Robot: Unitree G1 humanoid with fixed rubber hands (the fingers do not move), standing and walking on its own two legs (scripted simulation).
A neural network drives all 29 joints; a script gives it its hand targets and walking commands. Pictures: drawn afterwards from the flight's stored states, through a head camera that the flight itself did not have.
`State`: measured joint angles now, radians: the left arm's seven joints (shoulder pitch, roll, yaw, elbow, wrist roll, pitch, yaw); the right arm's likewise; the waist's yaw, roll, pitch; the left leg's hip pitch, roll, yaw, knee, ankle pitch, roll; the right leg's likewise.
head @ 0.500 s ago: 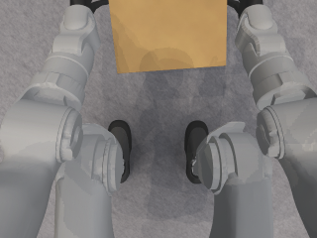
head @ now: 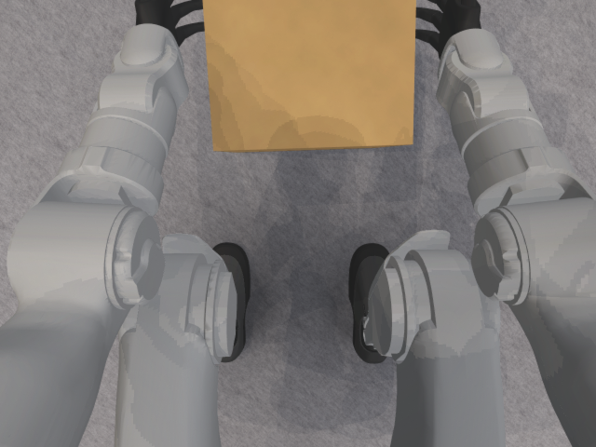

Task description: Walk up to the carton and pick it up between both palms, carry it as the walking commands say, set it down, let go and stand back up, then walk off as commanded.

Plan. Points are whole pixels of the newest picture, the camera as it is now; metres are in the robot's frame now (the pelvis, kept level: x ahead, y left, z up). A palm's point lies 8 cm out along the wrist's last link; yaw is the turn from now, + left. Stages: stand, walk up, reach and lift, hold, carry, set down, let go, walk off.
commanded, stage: reach and lift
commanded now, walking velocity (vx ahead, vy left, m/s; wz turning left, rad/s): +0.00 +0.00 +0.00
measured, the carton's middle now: (306, 65) +0.51 -0.02 -0.26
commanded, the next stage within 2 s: none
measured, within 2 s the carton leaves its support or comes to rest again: neither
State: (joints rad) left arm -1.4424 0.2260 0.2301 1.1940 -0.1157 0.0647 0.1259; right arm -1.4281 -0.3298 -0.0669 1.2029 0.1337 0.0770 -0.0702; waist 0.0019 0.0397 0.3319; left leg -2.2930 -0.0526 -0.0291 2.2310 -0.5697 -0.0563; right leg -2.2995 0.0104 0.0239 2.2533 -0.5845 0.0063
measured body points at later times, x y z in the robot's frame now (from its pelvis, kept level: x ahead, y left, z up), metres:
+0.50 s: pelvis +0.00 +0.00 +0.01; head +0.34 -0.02 +0.30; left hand +0.55 +0.14 -0.12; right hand +0.54 -0.18 -0.13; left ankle +0.12 +0.13 -0.32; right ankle +0.11 -0.12 -0.32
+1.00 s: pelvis +0.00 +0.00 +0.05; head +0.33 -0.03 +0.35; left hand +0.54 +0.13 -0.06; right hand +0.54 -0.17 -0.08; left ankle +0.12 +0.13 -0.32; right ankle +0.11 -0.12 -0.32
